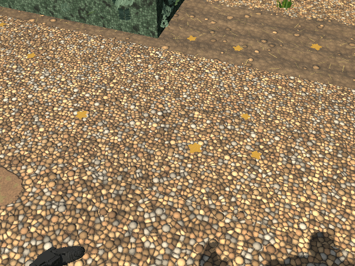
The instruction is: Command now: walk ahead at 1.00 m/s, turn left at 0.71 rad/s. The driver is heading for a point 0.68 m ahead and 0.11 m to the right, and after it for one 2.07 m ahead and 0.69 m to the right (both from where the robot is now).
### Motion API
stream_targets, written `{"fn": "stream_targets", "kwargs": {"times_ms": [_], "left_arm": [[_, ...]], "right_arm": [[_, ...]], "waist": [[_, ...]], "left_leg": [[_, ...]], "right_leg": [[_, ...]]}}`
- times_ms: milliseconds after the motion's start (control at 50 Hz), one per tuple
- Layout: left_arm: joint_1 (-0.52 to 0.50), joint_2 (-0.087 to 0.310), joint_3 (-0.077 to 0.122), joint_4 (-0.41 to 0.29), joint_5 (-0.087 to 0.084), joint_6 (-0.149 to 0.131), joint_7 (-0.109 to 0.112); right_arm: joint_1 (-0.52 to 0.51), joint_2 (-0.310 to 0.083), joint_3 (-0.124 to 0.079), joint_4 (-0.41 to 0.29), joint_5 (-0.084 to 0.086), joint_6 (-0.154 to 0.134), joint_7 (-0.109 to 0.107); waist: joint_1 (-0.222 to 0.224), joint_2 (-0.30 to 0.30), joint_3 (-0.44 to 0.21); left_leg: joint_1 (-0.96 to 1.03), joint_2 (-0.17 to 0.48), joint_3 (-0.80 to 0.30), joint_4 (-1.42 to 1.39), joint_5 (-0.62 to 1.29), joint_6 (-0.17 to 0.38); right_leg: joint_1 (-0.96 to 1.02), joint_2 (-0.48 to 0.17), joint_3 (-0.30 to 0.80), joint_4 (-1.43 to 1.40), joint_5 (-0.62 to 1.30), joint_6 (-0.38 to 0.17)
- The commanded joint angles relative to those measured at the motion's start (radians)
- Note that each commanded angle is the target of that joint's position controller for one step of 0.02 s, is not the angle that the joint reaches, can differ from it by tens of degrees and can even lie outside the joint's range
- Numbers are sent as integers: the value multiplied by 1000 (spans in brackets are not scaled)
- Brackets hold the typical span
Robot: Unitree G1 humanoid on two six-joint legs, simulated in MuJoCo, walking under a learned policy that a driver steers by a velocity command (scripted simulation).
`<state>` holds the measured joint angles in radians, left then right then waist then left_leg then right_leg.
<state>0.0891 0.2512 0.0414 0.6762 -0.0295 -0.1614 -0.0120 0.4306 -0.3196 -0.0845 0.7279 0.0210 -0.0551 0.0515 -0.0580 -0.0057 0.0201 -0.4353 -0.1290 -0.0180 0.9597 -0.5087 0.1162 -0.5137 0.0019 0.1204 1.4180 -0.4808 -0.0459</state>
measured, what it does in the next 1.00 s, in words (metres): goes down: right foot 0.16 m lower, then left foot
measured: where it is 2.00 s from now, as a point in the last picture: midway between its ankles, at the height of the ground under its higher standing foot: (218, 105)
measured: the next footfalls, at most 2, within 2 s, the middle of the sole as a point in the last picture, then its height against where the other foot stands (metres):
right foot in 0.24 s outside the picture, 0.16 m lower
left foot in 0.64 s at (144, 215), level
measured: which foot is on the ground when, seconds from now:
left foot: down 0.00-0.24, up 0.26-0.62, down 0.64-1.00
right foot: up 0.00-0.22, down 0.24-0.64, up 0.66-1.00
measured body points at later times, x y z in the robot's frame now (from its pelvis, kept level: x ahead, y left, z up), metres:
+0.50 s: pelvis +0.45 -0.06 -0.12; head +0.46 -0.05 +0.33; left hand +0.31 +0.15 -0.26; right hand +0.71 -0.24 -0.18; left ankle +0.59 +0.11 -0.78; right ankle +0.35 -0.18 -0.84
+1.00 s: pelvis +0.90 +0.00 -0.14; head +0.91 -0.01 +0.31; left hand +1.15 +0.23 -0.20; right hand +0.82 -0.28 -0.27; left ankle +0.74 +0.12 -0.84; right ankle +1.11 -0.17 -0.81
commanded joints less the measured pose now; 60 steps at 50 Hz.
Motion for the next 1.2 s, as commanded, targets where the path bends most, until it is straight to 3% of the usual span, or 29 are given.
{"fn": "stream_targets", "kwargs": {"times_ms": [20, 60, 100, 200, 240, 260, 280, 300, 320, 340, 360, 400, 460, 560, 620, 640, 660, 680, 700, 740, 800, 840, 940, 1040, 1120, 1140, 1160, 1180, 1200], "left_arm": [[-5, 138, 25, -82, -1, 7, -4], [-64, 91, 16, -97, 59, 11, -41], [27, 42, 0, -66, 52, 29, -71], [8, 61, 28, -61, -5, 45, -42], [413, 122, 72, 54, 28, 38, -42], [633, 101, 59, 125, 51, 38, -52], [554, 136, 55, 114, 49, 46, -53], [500, 217, 87, 97, 33, 51, -27], [448, 159, 86, 103, 47, 44, -7], [387, 44, 44, 106, 55, 27, -8], [287, 57, 29, 116, 57, 22, -7], [203, 22, 8, 120, 50, 29, -3], [281, 85, 26, 155, 30, 39, 15], [469, 93, 17, 225, -8, 56, 23], [428, 164, 23, 232, 30, 73, 12], [377, 165, 21, 195, 48, 71, 13], [564, -19, -23, 181, 24, 56, 3], [537, 34, -9, 193, -20, 49, 6], [395, 102, 21, 152, -42, 56, 17], [258, 95, 33, 124, -4, 71, 31], [298, 35, 40, 102, -25, 123, 7], [212, 33, 39, 61, -14, 149, 1], [81, 26, 41, 32, 19, 106, -69], [-5, 104, 55, -6, 17, 122, -90], [375, 206, 116, 107, 11, 169, -71], [595, 219, 122, 187, 20, 167, -64], [691, 253, 109, 266, 34, 158, -54], [612, 280, 92, 231, 54, 115, -54], [594, 221, 95, 179, 32, 115, -52]], "right_arm": [[-125, -129, -13, -128, -41, -55, -23], [-111, -74, 8, -72, -13, -41, -104], [-107, -60, 19, -49, 5, -25, -133], [33, -5, 20, 28, 25, 10, -109], [-75, -22, 11, 14, 10, 3, -79], [-157, 106, 43, -20, -9, -26, -56], [70, 178, 71, -57, 27, -52, -62], [82, 127, 80, -86, 73, -80, -61], [-67, 44, 60, -83, 89, -84, -63], [-221, -6, 41, -73, 54, -71, -83], [-230, 40, 46, -81, 26, -48, -83], [-247, 49, 52, -81, -3, -24, -64], [-386, 70, 73, -115, -28, -38, -43], [-600, 40, 65, -191, 6, -66, 5], [-262, -86, -2, -115, 21, -71, -8], [2, -148, -25, -62, 15, -60, -32], [49, -214, -33, -45, -16, -66, -29], [72, -124, -13, -28, -17, -71, -19], [-17, -57, 2, -21, -15, -68, -22], [-125, -2, 8, 1, -29, -71, -16], [-214, 60, 12, 16, -1, -86, -7], [-220, 2, -7, 40, 2, -91, -18], [-171, -19, -5, 88, -13, -99, -87], [-58, -64, -4, 111, -8, -63, -93], [-98, -111, -2, 87, 18, -49, -76], [-201, -119, -11, 75, 45, -59, -63], [-342, 16, 19, 13, 8, -77, -60], [-152, 70, 42, -93, -13, -120, -53], [-131, 28, 57, -102, -22, -136, -48]], "waist": [[102, -166, 30], [100, -63, 31], [126, -25, -39], [63, 24, -3], [257, 25, -98], [327, -116, -133], [143, -406, -186], [136, -513, -267], [144, -245, -208], [143, 35, -78], [45, 56, 49], [-10, -17, 132], [47, -31, 88], [117, -4, 107], [-100, -132, -134], [-227, -122, -287], [-98, 184, -512], [-122, 291, -524], [-110, 229, -290], [-52, 52, -73], [50, 84, -27], [52, 26, 42], [58, -19, 53], [62, -4, 129], [225, 52, -36], [360, -33, -21], [387, -334, 105], [150, -444, -53], [179, -212, -271]], "left_leg": [[-4, 349, -741, -383, 114, 271], [-268, 174, -465, -321, -6, 187], [-423, 103, -262, -277, -30, 116], [108, 111, -232, 26, 98, 46], [-48, 88, -176, 574, 359, 28], [-390, -21, -176, 957, -179, 30], [-624, 15, -235, 1058, -176, 20], [-816, 58, -234, 986, -84, 3], [-868, 134, -233, 785, 90, 2], [-764, 167, -207, 706, 178, 0], [-655, 198, -197, 562, 239, -40], [-489, 286, -173, 296, 277, -95], [-309, 263, -53, 15, 502, -94], [-110, 144, 27, -414, 577, -60], [363, 90, 28, -354, 486, -7], [720, 238, -115, -287, 359, 24], [1017, 497, -640, -413, -129, 168], [978, 514, -838, -601, -228, 169], [814, 481, -635, -617, -102, 116], [490, 420, -367, -659, 262, 83], [344, 389, -168, -727, 375, 76], [313, 412, -83, -761, 429, 83], [146, 281, 246, -651, 370, -45], [333, 327, 322, -428, 530, -96], [392, 349, 287, 205, 1204, -106], [161, 248, 264, 749, 703, -147], [-222, 93, 238, 1184, -235, -144], [-538, 71, 2, 1122, -227, -143], [-601, 116, -87, 1011, -216, -117]], "right_leg": [[-290, -96, 84, -285, 166, -15], [-2, -63, 12, -575, 734, -24], [333, -16, -82, -652, 1037, 6], [246, -74, -95, -1076, 812, 38], [625, -153, -42, -1063, 795, -48], [885, -193, -1, -827, 814, -66], [982, -255, 224, -699, 907, -90], [1087, -419, 556, -905, 381, -269], [961, -483, 755, -1085, -112, -331], [729, -437, 717, -1145, -173, -274], [436, -393, 639, -1142, -52, -271], [145, -280, 388, -1165, 73, -215], [108, -183, 161, -1221, 348, -175], [357, -196, 53, -1265, 655, -153], [393, -179, -3, -891, 1087, -98], [165, -123, -24, -566, 940, -64], [-117, 7, 8, -137, 174, -21], [-215, 2, 75, 9, 73, -35], [-311, -46, 38, 9, 147, -29], [-245, -111, 18, -82, 232, -30], [-159, -180, 32, -221, 255, -44], [-216, -208, 9, -300, 291, -29], [2, -93, -119, -701, 1034, -48], [-22, -41, -198, -810, 1025, -87], [405, -5, -277, -844, 860, -138], [643, -83, -172, -1028, 968, -250], [775, -67, -149, -975, 1152, -274], [1035, -94, 133, -725, 1332, -358], [1148, -160, 294, -773, 972, -444]]}}
Keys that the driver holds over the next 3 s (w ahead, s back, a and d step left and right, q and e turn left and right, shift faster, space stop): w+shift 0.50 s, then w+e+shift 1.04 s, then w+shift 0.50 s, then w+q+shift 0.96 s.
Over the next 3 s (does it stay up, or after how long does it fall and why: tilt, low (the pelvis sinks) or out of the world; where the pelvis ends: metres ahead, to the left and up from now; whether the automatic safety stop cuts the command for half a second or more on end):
stays up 2.36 -1.09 -0.42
